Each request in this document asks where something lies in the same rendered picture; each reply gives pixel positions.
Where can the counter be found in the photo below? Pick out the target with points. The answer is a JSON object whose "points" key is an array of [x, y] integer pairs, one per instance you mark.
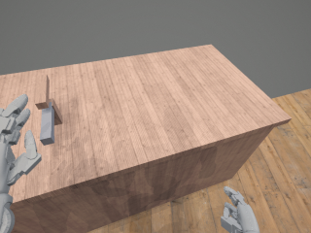
{"points": [[133, 133]]}

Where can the left robot forearm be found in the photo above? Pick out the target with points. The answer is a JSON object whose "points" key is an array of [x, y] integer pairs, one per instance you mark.
{"points": [[7, 217]]}

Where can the tap lever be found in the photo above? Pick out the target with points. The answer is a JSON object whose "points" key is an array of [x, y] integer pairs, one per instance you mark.
{"points": [[47, 126]]}

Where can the robot right hand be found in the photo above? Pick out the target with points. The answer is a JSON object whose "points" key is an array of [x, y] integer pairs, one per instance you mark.
{"points": [[240, 219]]}

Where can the robot left hand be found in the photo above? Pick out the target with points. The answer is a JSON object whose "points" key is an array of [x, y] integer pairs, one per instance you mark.
{"points": [[12, 120]]}

